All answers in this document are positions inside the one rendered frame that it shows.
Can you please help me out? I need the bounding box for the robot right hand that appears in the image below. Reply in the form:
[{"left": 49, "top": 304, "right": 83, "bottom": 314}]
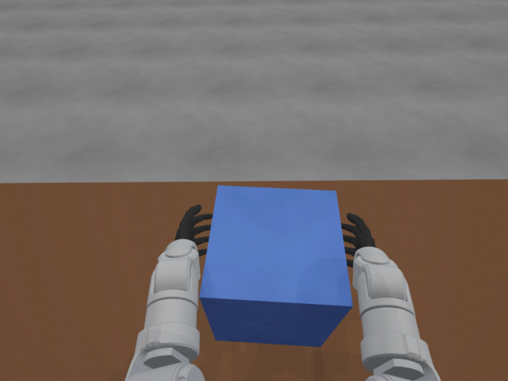
[{"left": 341, "top": 213, "right": 376, "bottom": 268}]

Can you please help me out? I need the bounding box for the left robot upper arm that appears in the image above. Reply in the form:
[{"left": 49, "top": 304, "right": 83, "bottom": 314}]
[{"left": 128, "top": 362, "right": 205, "bottom": 381}]

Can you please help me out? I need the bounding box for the robot left forearm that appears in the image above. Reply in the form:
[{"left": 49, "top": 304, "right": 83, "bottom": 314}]
[{"left": 125, "top": 239, "right": 201, "bottom": 381}]

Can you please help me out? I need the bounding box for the robot left hand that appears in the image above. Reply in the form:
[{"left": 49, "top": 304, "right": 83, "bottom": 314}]
[{"left": 175, "top": 205, "right": 213, "bottom": 256}]

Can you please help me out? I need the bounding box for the carton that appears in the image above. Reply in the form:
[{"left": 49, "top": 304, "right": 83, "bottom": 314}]
[{"left": 199, "top": 185, "right": 353, "bottom": 347}]

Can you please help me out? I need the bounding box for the robot right forearm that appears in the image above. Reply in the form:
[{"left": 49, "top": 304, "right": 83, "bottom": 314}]
[{"left": 352, "top": 247, "right": 441, "bottom": 381}]

